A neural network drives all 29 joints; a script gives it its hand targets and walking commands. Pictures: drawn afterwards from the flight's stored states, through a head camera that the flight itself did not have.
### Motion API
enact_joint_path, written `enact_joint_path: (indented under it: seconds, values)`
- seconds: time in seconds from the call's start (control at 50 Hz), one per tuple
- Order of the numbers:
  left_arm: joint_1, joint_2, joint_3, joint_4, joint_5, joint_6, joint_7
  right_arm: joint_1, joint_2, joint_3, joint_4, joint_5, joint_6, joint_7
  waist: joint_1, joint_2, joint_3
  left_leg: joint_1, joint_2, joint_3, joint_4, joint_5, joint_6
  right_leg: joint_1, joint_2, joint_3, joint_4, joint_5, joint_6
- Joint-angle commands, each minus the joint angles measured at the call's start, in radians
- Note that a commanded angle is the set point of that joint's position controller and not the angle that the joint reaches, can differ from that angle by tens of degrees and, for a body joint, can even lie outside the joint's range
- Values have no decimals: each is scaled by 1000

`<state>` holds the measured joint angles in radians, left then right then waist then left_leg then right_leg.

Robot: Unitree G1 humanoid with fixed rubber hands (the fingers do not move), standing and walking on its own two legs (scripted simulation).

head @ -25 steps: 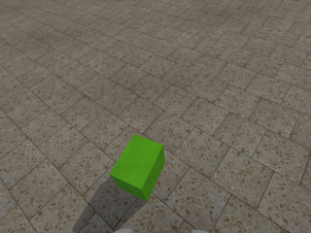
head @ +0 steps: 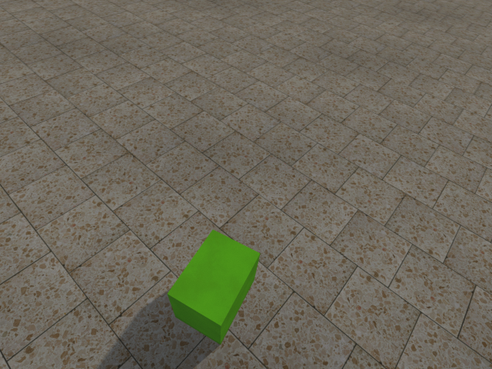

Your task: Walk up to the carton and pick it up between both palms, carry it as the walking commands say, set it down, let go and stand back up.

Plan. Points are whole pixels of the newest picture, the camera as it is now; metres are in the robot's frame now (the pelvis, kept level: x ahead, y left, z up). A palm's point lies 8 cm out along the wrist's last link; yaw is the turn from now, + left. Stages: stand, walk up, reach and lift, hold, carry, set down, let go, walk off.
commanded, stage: walk up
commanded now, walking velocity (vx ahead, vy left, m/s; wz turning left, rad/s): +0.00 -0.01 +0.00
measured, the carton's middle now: (216, 286) +0.49 +0.08 -0.65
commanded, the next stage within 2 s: none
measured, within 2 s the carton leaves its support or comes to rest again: neither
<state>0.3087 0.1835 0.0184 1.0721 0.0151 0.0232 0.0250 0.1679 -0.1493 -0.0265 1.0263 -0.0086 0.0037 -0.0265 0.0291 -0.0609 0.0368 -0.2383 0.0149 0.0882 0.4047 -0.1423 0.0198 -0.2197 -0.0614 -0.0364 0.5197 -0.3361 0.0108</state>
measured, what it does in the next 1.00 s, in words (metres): stands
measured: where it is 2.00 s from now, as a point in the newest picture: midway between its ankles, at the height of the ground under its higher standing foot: outside the picture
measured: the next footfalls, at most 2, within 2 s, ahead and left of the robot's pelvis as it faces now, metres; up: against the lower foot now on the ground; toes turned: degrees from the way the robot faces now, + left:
left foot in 1.50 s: +0.14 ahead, +0.28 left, +0.00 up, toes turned -12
right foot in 1.84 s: +0.06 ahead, +0.14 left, +0.00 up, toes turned -28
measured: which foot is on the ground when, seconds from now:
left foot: down 0.00-1.00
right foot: down 0.00-1.00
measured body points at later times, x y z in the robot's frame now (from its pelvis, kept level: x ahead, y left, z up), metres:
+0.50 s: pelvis +0.02 -0.01 +0.00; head +0.02 -0.01 +0.45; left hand +0.00 +0.21 -0.16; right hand +0.02 -0.23 -0.16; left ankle +0.05 +0.11 -0.74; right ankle +0.01 -0.13 -0.74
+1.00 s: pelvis +0.03 -0.02 +0.00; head +0.05 -0.02 +0.45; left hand +0.02 +0.20 -0.16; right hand +0.02 -0.24 -0.16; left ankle +0.05 +0.11 -0.74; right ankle +0.01 -0.13 -0.74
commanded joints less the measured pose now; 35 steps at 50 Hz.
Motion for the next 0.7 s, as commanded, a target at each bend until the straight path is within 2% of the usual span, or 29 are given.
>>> enact_joint_path:
  seconds: [0.0, 0.06, 0.1, 0.22, 0.32, 0.68]
  values:
    - [132, 36, 7, 18, 2, -7, 3, 8, -137, -30, -17, 5, -6, -5, 10, 210, 0, -2, 197, -209, -215, -174, 53, 15, 0, 13, -73, 61, -6]
    - [102, 38, 5, 23, 2, -17, 4, 28, -126, -30, 1, 6, -1, -1, 3, 152, 33, -13, 167, -191, -201, -215, 30, 11, -3, 30, -159, 83, -8]
    - [90, 40, 2, 29, 2, -23, 4, 41, -118, -27, 17, 7, -1, 1, -4, 106, 42, 8, 146, -170, -175, -170, 18, -2, -11, 46, -196, 93, -10]
    - [78, 44, 3, 37, -2, -40, 8, 68, -98, -21, 52, 9, -10, 4, -18, 54, 21, 72, 112, -127, -115, -49, 1, -6, -31, 81, -248, 114, -19]
    - [78, 42, 7, 44, -3, -42, 10, 88, -84, -19, 74, 6, -11, 2, -20, 44, 29, 74, 104, -106, -100, -32, -7, -8, -36, 86, -257, 107, -25]
    - [73, 24, 10, 51, -2, -44, 15, 157, -51, -16, 122, 6, -13, -7, -28, 62, 43, 97, 110, -92, -93, 24, -13, 3, -46, 79, -242, 163, -36]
